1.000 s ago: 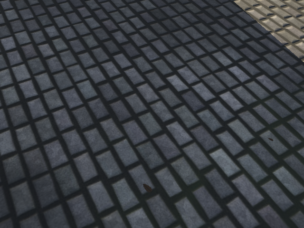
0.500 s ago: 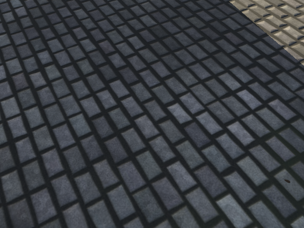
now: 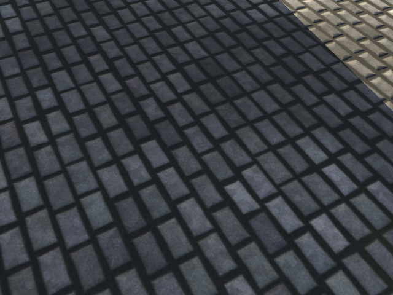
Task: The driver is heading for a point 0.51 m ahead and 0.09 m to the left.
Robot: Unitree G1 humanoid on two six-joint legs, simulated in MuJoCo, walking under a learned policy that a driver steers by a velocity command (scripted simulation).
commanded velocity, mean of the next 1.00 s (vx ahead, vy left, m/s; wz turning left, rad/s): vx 0.40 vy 0.00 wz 0.15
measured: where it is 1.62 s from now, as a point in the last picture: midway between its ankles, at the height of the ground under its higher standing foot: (205, 273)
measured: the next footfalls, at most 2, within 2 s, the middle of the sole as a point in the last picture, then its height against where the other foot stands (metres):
right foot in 0.40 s outside the picture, level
left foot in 0.88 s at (167, 258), level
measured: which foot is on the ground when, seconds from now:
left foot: down 0.00-0.40, up 0.42-0.86, down 0.88-1.00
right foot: up 0.00-0.38, down 0.40-0.88, up 0.90-1.00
